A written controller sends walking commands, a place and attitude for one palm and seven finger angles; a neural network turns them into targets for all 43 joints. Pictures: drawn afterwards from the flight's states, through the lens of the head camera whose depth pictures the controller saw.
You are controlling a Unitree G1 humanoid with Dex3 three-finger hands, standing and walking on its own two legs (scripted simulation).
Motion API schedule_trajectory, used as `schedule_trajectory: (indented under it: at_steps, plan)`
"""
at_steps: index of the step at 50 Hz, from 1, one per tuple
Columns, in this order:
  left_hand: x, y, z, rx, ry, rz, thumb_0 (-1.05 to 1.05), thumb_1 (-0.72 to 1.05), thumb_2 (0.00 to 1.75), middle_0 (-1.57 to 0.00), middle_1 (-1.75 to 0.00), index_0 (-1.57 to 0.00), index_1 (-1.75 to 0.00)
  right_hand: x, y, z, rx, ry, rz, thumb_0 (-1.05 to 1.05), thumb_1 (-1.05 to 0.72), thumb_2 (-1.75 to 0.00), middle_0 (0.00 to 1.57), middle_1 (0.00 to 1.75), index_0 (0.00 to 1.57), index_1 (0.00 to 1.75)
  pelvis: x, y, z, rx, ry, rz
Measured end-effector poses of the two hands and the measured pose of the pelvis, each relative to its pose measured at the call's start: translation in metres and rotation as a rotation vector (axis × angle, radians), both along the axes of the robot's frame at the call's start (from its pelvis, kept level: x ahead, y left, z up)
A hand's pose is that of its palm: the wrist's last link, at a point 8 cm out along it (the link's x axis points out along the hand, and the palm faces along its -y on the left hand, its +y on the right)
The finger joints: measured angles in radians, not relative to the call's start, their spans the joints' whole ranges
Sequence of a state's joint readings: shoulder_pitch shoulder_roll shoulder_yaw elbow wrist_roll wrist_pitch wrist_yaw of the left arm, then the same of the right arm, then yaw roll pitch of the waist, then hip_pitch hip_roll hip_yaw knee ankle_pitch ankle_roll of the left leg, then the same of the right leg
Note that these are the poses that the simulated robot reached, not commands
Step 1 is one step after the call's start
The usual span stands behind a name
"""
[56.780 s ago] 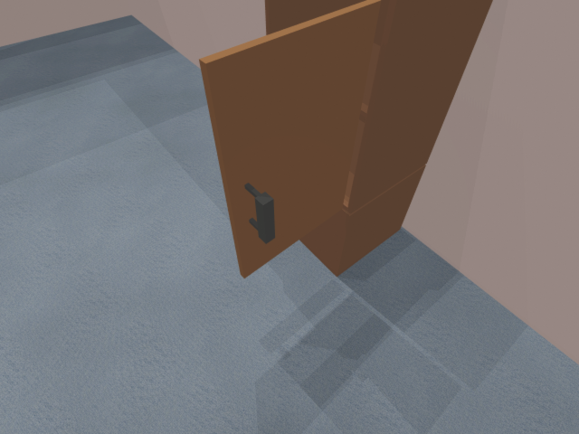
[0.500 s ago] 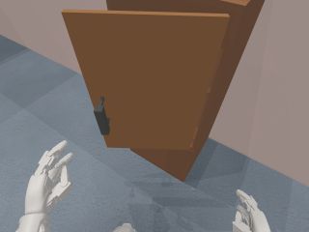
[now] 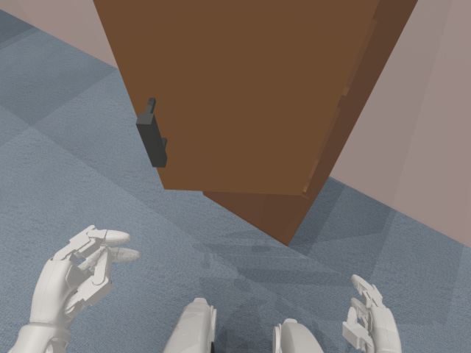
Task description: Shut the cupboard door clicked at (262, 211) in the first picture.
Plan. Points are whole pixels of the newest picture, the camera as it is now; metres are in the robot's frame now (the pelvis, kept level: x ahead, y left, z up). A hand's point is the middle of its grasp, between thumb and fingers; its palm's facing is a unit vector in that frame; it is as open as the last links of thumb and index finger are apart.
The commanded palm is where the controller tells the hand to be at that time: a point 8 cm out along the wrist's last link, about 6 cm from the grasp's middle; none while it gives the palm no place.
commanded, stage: raise the hand and make a fist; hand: left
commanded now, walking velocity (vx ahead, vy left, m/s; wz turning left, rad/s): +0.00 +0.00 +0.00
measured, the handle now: (155, 133) +0.49 +0.21 +0.04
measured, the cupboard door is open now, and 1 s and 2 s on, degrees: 32 32 32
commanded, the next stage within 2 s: bring the fist close to the handle in 1.18 s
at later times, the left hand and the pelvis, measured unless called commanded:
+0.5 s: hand (103, 282) +0.21 +0.21 +0.05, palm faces +0.05 -1.00 -0.02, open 3.1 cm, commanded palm +0.19 +0.26 +0.05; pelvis +0.00 +0.02 +0.00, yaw +0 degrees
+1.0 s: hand (119, 271) +0.23 +0.19 +0.05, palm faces +0.04 -1.00 -0.03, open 3.1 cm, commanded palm +0.20 +0.25 +0.05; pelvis +0.00 +0.00 +0.00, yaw +0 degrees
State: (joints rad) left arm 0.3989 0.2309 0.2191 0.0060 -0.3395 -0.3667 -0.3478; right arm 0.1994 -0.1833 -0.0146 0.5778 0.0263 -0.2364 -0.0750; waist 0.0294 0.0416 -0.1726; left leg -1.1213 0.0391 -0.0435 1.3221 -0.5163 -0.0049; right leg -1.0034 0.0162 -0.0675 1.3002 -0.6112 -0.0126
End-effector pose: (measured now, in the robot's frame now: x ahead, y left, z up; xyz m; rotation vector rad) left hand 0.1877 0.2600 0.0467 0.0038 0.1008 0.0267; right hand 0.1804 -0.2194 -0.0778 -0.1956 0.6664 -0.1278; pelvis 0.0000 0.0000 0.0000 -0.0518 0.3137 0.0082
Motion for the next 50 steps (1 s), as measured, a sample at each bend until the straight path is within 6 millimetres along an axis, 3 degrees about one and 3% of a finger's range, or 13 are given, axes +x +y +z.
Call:
schedule_trajectory:
  at_steps: [6,13,22,30,50]
  plan:
    - [-0.006,0.007,0.004,0.018,-0.019,0.045,0.01,0.90,0.90,-0.81,-0.97,-0.81,-0.97,-0.005,0.002,0.007,-0.027,0.018,0.011,0.02,-0.90,-0.90,0.20,0.30,0.21,0.30,0.002,0.009,0.003,-0.004,0.002,0.000]
    - [-0.008,0.005,-0.002,0.016,-0.038,0.023,0.01,0.90,0.90,-0.94,-1.11,-0.94,-1.11,0.002,0.001,0.013,-0.076,0.007,0.042,0.01,-0.90,-0.90,0.20,0.30,0.21,0.30,-0.001,0.015,-0.001,-0.016,0.003,0.009]
    - [-0.004,0.006,0.002,0.017,-0.049,0.026,0.01,0.90,0.90,-1.11,-1.29,-1.10,-1.29,0.011,0.012,0.021,-0.066,-0.018,0.067,0.01,-0.90,-0.90,0.20,0.30,0.21,0.30,-0.002,0.016,0.001,-0.023,-0.001,0.014]
    - [0.001,0.002,0.003,0.020,-0.046,0.018,0.01,0.90,0.90,-1.24,-1.43,-1.23,-1.43,0.008,0.014,0.019,-0.050,-0.003,0.078,0.01,-0.90,-0.90,0.20,0.30,0.21,0.30,-0.001,0.014,0.002,-0.022,-0.004,0.014]
    - [0.015,-0.012,0.004,0.023,-0.055,0.013,0.01,0.90,0.90,-1.30,-1.50,-1.29,-1.50,-0.004,-0.009,0.009,-0.055,0.052,0.035,0.01,-0.90,-0.90,0.20,0.30,0.21,0.30,0.003,0.005,0.001,-0.006,0.002,0.006]
